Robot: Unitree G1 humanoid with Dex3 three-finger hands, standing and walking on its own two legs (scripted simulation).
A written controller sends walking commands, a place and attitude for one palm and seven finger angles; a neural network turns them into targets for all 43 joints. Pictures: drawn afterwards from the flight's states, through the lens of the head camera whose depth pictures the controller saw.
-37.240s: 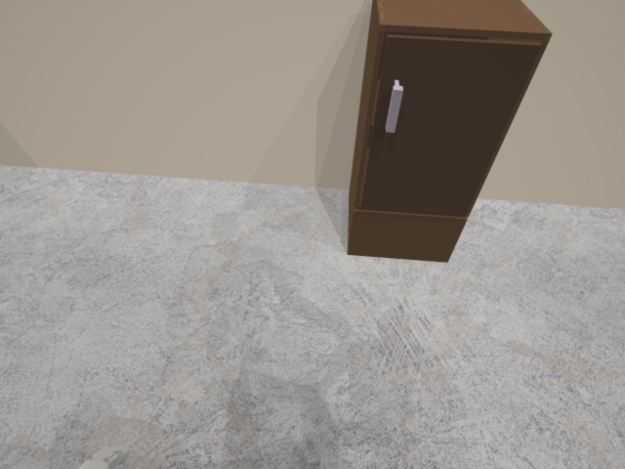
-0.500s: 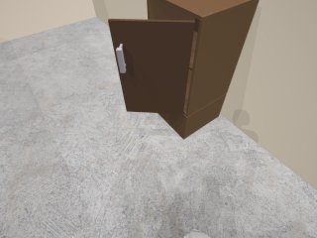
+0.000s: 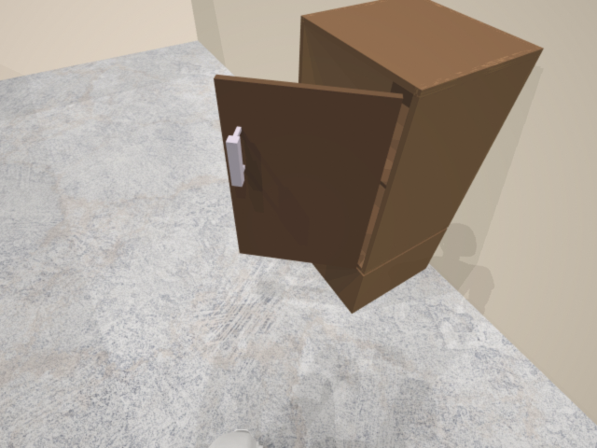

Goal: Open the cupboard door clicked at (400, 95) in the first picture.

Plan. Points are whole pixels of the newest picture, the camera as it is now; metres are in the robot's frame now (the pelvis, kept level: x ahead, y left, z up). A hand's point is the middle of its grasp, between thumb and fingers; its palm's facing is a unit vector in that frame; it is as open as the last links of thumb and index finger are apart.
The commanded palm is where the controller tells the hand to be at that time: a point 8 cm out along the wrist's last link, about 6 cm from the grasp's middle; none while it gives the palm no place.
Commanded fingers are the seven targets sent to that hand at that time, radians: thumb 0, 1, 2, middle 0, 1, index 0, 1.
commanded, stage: take the last steps up to it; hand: left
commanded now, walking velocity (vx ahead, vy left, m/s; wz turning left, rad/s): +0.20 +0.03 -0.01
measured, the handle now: (238, 156) +0.71 +0.22 -0.06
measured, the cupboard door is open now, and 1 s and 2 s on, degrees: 49 49 49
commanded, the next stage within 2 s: come to a stop and stand still in 0.12 s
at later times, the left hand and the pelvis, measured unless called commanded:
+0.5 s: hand (184, 405) +0.20 +0.21 -0.18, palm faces -0.03 -0.97 -0.23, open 7.4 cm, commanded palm none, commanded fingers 0.00 0.90 0.90 -0.20 -0.30 -0.20 -0.30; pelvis +0.12 +0.02 -0.01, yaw -3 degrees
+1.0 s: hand out of the picture +0.12 +0.24 -0.18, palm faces +0.06 -0.98 -0.21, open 7.4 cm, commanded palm none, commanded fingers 0.00 0.90 0.90 -0.20 -0.30 -0.20 -0.30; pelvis +0.08 +0.04 +0.00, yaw +0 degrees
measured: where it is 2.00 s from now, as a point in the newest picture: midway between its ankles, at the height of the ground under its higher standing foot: outside the picture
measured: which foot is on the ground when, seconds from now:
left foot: up 0.00-0.04, down 0.06-0.54, up 0.56-0.78, down 0.80-1.00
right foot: down 0.00-0.06, up 0.08-0.44, down 0.46-0.80, up 0.82-1.00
